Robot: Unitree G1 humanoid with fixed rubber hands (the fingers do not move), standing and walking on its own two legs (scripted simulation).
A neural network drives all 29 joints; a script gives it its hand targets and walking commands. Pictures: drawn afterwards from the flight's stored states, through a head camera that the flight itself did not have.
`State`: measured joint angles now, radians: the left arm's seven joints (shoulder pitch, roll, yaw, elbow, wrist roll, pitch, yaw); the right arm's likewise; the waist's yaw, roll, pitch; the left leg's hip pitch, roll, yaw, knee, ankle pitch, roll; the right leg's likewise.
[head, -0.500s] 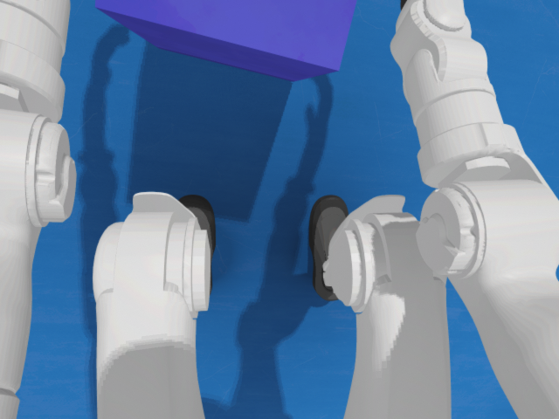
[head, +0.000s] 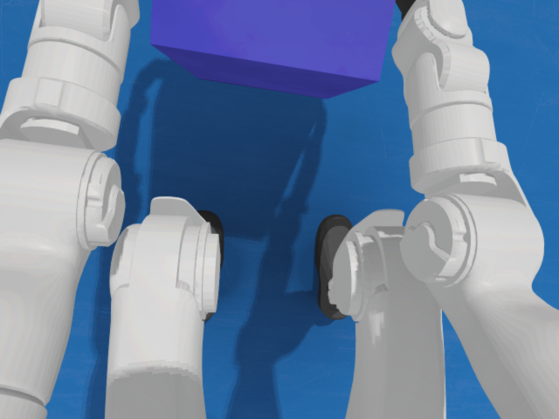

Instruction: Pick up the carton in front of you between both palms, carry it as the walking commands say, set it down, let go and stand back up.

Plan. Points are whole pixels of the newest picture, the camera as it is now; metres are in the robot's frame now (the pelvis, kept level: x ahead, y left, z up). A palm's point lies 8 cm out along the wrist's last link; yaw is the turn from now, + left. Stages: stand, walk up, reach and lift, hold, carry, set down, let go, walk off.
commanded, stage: reach and lift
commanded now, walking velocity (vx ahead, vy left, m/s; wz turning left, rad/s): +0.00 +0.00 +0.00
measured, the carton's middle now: out of the picture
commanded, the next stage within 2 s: none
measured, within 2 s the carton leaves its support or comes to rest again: neither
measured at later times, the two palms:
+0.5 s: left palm out of the picture +0.49 +0.20 +0.04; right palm out of the picture +0.50 -0.10 +0.05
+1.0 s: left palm out of the picture +0.45 +0.19 +0.19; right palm out of the picture +0.47 -0.11 +0.20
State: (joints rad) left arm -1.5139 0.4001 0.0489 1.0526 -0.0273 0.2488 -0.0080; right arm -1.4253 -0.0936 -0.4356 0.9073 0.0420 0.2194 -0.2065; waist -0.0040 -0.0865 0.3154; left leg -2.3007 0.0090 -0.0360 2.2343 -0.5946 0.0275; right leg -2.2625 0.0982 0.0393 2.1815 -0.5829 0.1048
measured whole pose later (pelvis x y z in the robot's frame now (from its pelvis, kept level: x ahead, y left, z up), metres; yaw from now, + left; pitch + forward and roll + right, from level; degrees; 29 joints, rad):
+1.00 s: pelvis +0.03 -0.02 +0.23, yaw +6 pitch +36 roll -2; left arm -0.82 -0.01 0.37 0.67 0.25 0.42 -0.02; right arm -0.75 0.14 -0.51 0.57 -0.20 0.37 -0.10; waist -0.01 -0.03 -0.24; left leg -1.60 -0.04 -0.07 1.45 -0.47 -0.02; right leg -1.57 0.06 0.06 1.44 -0.49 0.05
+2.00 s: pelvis +0.08 -0.02 +0.41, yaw +7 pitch -3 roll +0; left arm -0.32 -0.17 0.30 0.41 0.32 0.63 -0.02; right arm -0.35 0.18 -0.34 0.43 -0.33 0.59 0.00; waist 0.01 -0.01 -0.01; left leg -0.20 -0.01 -0.07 0.46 -0.20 -0.02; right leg -0.18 0.02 0.08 0.47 -0.23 0.01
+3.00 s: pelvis +0.09 -0.02 +0.42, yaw +7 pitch -7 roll +0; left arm -0.23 -0.15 0.18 0.20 0.27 0.77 0.00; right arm -0.26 0.15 -0.22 0.23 -0.28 0.73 0.00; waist 0.00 -0.01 0.01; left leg -0.04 -0.01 -0.07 0.32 -0.16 -0.01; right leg -0.02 0.01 0.08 0.33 -0.19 0.01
